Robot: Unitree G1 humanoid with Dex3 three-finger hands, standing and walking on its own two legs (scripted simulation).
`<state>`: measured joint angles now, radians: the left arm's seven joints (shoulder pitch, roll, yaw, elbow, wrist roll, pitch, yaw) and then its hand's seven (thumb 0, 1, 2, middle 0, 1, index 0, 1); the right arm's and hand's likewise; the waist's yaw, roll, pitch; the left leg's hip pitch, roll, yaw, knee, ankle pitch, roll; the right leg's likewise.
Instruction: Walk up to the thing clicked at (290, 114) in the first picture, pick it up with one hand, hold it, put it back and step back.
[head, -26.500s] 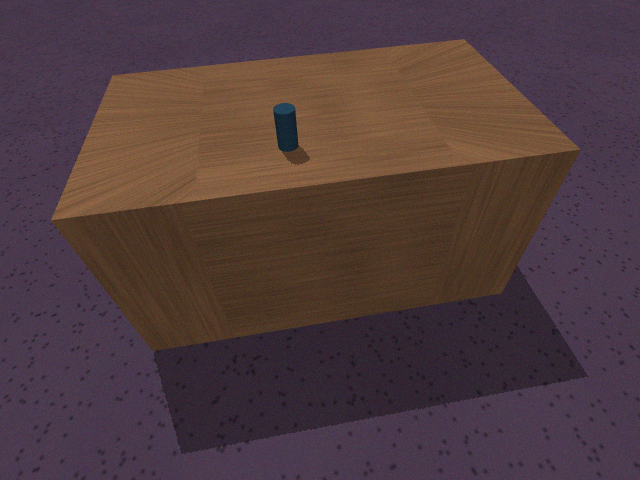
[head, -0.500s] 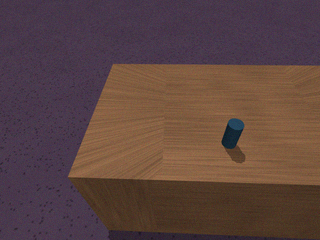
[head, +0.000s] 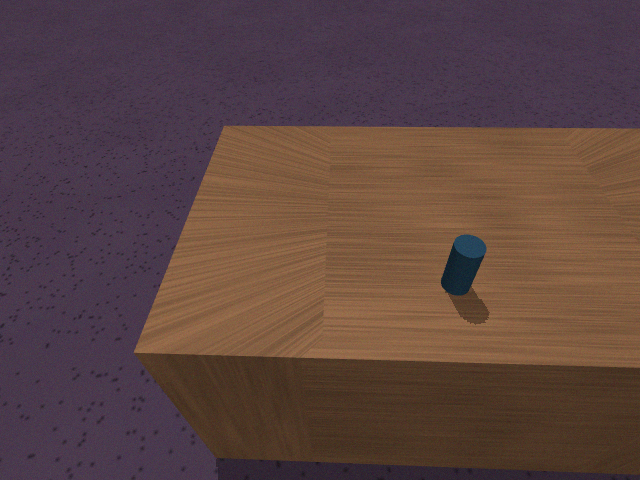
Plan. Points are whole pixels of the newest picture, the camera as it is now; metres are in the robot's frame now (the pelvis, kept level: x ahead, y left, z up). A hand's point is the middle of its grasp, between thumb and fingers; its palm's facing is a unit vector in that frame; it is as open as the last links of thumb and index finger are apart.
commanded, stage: stand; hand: right
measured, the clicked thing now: (462, 266) +0.49 -0.22 -0.08
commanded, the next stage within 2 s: none
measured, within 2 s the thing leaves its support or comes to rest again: neither
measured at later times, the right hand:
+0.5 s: hand out of the picture +0.07 -0.25 -0.16, palm faces -0.03 +0.94 -0.35, open 9.4 cm
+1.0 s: hand out of the picture +0.09 -0.26 -0.16, palm faces -0.03 +0.94 -0.35, open 7.4 cm
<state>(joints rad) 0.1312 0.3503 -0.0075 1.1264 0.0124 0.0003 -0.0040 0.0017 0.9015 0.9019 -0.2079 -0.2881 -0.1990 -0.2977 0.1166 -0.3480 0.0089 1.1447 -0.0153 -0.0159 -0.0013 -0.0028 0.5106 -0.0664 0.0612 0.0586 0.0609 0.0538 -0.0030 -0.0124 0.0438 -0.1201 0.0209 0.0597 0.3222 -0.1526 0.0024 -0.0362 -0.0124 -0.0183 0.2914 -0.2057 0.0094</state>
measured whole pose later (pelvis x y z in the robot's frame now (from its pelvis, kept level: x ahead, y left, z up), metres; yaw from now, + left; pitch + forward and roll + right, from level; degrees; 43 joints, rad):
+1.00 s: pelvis +0.01 +0.00 +0.00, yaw +0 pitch -2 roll +0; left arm 0.12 0.35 -0.01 1.11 0.01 -0.01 0.00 0.00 0.90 0.90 -0.21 -0.30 -0.20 -0.30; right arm 0.11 -0.35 0.01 1.14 -0.01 -0.02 0.00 0.01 -0.90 -0.89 0.20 0.30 0.20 0.30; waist 0.00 -0.01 0.05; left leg -0.12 0.02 0.06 0.32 -0.16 0.00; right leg -0.03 -0.01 -0.02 0.29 -0.22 0.01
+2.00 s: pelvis +0.01 +0.00 +0.00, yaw +0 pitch -2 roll +0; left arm 0.14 0.35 -0.01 1.11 0.01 -0.01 0.00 0.00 0.90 0.90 -0.21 -0.30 -0.20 -0.30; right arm 0.11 -0.34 0.01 1.14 -0.01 -0.01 0.01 0.01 -0.90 -0.89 0.20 0.30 0.20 0.30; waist 0.00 -0.01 0.05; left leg -0.12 0.02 0.06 0.32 -0.16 0.00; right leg -0.04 -0.01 -0.02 0.29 -0.21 0.01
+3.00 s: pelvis -0.07 -0.04 -0.02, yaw +0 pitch -1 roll +1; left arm 0.14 0.35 0.05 0.94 0.03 0.04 0.00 0.00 0.90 0.90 -0.21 -0.30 -0.20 -0.30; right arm 0.05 -0.42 -0.05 0.93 0.01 0.06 -0.01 0.01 -0.90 -0.89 0.20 0.30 0.20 0.30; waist 0.02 0.05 0.18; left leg -0.49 -0.10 -0.14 1.13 -0.49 0.00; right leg -0.28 0.01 -0.02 0.61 -0.31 -0.05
